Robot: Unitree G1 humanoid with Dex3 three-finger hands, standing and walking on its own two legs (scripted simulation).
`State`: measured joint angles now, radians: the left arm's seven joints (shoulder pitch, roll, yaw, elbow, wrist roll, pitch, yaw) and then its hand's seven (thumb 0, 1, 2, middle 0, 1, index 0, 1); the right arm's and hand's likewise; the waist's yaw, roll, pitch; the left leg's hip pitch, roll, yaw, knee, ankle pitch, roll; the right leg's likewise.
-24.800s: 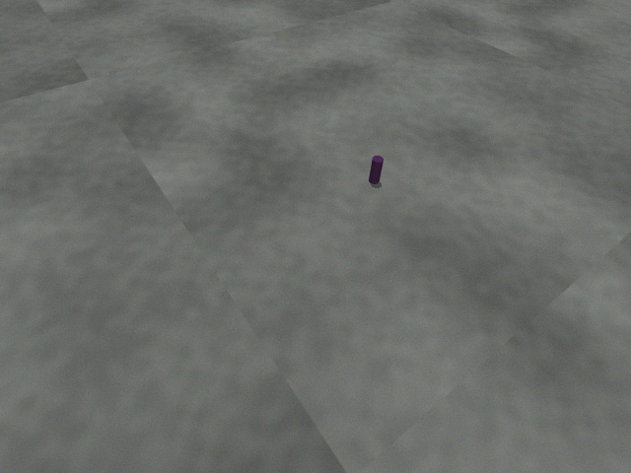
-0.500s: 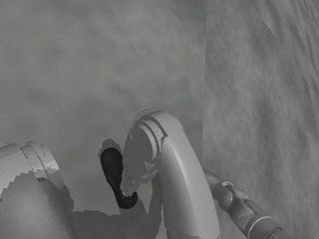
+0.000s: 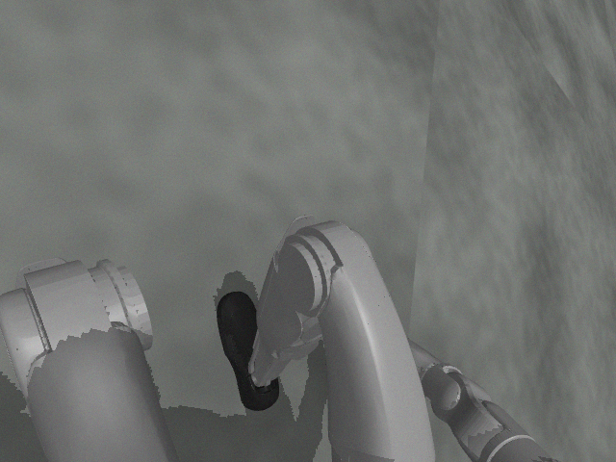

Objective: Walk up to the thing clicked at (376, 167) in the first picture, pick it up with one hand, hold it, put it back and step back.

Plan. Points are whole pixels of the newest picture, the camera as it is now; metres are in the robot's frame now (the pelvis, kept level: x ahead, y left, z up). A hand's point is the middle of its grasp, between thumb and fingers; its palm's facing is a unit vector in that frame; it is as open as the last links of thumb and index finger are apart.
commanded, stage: withdraw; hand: left
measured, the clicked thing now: out of the picture +0.43 +0.30 -0.23
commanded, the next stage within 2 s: rise in 0.02 s
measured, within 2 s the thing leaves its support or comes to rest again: neither
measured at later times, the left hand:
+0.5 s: hand out of the picture +0.35 +0.43 -0.02, palm faces +0.40 -0.81 -0.43, open 17.3 cm
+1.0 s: hand out of the picture +0.27 +0.30 +0.18, palm faces +0.33 -0.84 -0.42, open 17.5 cm
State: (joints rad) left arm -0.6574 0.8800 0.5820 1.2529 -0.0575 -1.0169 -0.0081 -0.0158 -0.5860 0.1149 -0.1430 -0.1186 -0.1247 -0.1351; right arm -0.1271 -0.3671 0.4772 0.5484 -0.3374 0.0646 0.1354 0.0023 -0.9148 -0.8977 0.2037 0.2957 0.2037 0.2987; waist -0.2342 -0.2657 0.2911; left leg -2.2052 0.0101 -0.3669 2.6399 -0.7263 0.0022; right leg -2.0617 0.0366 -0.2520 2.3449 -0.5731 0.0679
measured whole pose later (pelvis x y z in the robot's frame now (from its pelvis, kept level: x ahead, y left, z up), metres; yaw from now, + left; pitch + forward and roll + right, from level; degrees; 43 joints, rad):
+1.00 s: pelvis +0.06 -0.02 +0.28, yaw +14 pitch +28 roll -3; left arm 0.02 0.38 0.19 0.37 0.02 0.07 0.11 -0.01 -0.55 0.05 -0.06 -0.05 -0.06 -0.06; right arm 0.10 -0.25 0.01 0.50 0.05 0.06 -0.09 0.01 -0.90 -0.90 0.20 0.30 0.20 0.30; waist -0.05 0.00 -0.17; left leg -1.46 0.04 -0.06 1.62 -0.65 -0.02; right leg -1.44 -0.02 -0.06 1.57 -0.61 0.00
